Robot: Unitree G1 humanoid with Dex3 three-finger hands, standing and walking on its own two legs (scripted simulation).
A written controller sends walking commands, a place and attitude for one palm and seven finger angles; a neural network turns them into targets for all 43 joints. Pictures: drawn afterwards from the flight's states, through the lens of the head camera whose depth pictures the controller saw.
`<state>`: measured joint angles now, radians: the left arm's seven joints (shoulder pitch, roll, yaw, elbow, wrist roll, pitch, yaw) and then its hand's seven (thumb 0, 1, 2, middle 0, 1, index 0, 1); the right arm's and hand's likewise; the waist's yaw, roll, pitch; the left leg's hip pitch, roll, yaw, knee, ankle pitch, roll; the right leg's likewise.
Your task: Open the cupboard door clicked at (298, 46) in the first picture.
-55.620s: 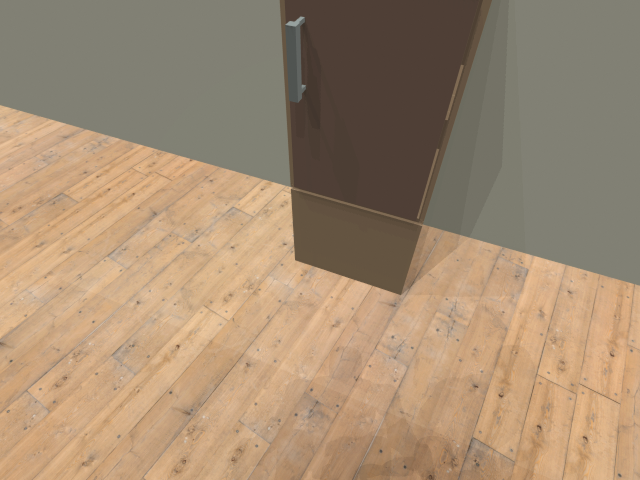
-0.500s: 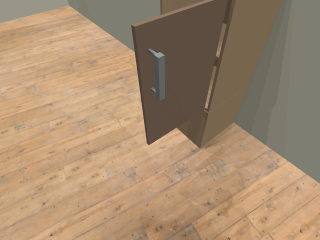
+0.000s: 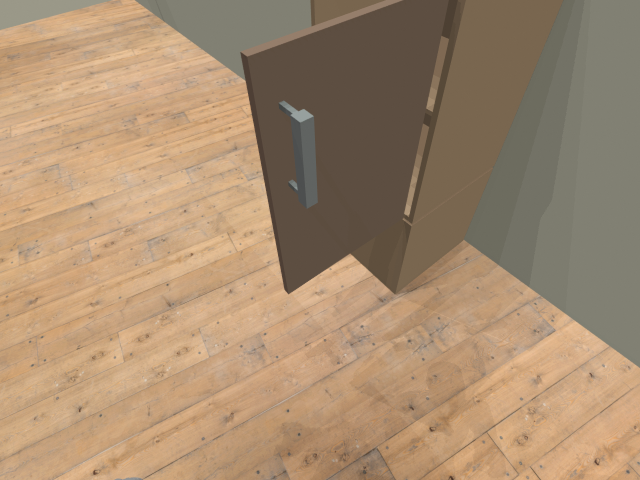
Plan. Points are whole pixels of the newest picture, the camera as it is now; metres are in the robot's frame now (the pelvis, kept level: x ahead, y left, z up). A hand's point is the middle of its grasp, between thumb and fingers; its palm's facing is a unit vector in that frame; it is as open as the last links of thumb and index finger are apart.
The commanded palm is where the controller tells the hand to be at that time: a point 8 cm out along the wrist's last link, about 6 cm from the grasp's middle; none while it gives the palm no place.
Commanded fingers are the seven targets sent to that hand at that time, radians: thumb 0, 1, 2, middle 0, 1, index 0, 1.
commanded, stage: look to check the result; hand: left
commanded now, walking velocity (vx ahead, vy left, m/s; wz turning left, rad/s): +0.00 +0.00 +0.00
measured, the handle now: (297, 156) +0.57 +0.07 +0.07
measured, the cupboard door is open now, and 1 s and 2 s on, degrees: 89 89 89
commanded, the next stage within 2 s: stand and wait in 0.30 s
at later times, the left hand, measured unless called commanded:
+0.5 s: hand out of the picture +0.11 +0.24 -0.16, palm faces -0.02 -0.94 -0.33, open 7.4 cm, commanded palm none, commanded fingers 0.00 0.90 0.90 -0.20 -0.30 -0.20 -0.30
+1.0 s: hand out of the picture +0.09 +0.25 -0.16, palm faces -0.02 -0.95 -0.33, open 7.4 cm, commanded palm none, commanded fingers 0.00 0.90 0.90 -0.20 -0.30 -0.20 -0.30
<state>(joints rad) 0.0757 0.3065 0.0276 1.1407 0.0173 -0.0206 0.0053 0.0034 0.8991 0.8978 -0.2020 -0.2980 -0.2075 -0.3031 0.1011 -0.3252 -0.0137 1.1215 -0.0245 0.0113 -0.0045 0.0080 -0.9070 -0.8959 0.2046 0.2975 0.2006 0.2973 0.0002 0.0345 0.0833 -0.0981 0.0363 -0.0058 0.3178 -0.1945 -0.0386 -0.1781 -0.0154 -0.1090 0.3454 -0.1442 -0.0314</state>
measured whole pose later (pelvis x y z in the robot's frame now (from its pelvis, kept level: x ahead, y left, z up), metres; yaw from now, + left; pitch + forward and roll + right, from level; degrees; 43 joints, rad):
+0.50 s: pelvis +0.02 +0.00 +0.00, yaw -1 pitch -1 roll +0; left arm 0.07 0.30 0.02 1.13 0.01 -0.02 0.01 0.00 0.90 0.90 -0.20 -0.30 -0.21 -0.30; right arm 0.12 -0.31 -0.01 1.13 -0.02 0.01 -0.01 0.01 -0.91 -0.90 0.20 0.30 0.20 0.30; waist -0.01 0.02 0.07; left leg -0.06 0.04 0.01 0.30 -0.21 -0.04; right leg -0.15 0.00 -0.10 0.32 -0.15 -0.03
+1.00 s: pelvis +0.01 +0.01 +0.00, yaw -1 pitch -2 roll +0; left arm 0.10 0.31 0.02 1.14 0.02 -0.02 0.01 0.00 0.90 0.90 -0.20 -0.30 -0.21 -0.30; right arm 0.12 -0.30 -0.01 1.13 -0.02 0.00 -0.01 0.01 -0.91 -0.90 0.21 0.30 0.20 0.30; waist 0.00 0.01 0.07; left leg -0.06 0.03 0.02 0.29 -0.20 -0.02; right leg -0.14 -0.02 -0.09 0.31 -0.14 -0.01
